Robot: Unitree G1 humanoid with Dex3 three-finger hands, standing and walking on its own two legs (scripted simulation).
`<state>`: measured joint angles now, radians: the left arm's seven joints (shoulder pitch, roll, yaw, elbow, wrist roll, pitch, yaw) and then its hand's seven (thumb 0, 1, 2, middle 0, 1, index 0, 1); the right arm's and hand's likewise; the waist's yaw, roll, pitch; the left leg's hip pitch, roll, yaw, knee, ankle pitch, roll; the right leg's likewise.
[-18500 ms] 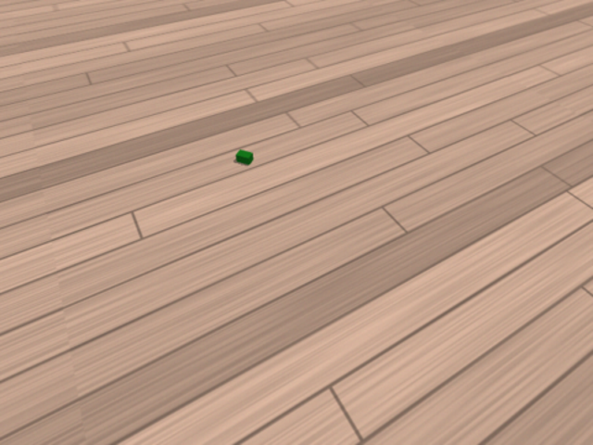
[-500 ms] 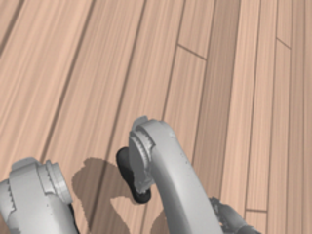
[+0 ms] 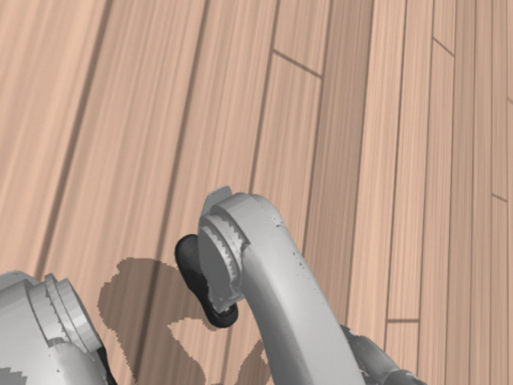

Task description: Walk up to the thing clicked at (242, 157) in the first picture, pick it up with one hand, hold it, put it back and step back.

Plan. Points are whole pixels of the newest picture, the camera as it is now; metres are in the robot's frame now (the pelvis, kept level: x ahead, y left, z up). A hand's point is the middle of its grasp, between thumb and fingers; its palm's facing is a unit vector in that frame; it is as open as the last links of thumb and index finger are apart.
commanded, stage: rest palm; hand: left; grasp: from above
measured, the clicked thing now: out of the picture +0.51 +0.33 -0.29
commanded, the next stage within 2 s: close in 0.94 s
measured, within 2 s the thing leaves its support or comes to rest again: neither
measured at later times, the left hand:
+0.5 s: hand out of the picture +0.49 +0.32 -0.26, palm faces -0.44 -0.14 -0.89, open 11.7 cm
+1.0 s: hand out of the picture +0.49 +0.31 -0.27, palm faces -0.45 -0.15 -0.88, open 11.3 cm
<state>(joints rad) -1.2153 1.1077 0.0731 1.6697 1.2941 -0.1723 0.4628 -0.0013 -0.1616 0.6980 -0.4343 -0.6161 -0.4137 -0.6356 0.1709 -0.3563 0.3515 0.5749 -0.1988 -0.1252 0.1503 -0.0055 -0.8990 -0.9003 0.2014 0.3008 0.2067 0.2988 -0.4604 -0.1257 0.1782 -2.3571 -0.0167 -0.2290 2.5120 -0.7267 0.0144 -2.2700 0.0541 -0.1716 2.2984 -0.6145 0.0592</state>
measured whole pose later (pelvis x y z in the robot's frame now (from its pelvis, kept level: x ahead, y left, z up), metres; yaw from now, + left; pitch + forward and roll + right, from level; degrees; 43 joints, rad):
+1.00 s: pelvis +0.00 +0.00 +0.00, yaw -2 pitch +30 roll -17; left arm -1.20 1.15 0.05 1.71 1.26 -0.19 0.53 0.00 -0.06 0.61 -0.48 -0.60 -0.47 -0.61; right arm 0.13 -0.37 0.42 0.57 -0.22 -0.17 0.18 -0.01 -0.90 -0.90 0.20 0.30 0.21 0.30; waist -0.48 -0.16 0.24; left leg -2.34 -0.01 -0.26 2.52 -0.73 0.01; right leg -2.25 0.06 -0.20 2.28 -0.60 0.07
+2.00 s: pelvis +0.00 +0.00 +0.01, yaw -2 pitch +30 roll -18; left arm -1.21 1.17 0.04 1.70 1.24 -0.19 0.53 0.00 0.35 0.28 -0.73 -0.44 -0.76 -0.40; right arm 0.11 -0.37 0.44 0.57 -0.23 -0.16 0.16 -0.01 -0.89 -0.90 0.20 0.30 0.21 0.30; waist -0.48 -0.16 0.25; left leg -2.34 0.00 -0.27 2.51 -0.73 0.02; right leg -2.24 0.06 -0.21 2.27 -0.60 0.07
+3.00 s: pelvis -0.01 +0.00 +0.00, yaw -2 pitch +30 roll -18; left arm -1.21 1.19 0.07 1.65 1.25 -0.18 0.49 0.00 0.38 0.13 -0.90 -0.28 -0.92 -0.25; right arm 0.12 -0.37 0.45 0.55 -0.23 -0.14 0.15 -0.01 -0.91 -0.90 0.20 0.30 0.21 0.30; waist -0.48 -0.16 0.25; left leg -2.34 0.00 -0.26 2.51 -0.72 0.03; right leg -2.24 0.06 -0.21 2.26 -0.59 0.06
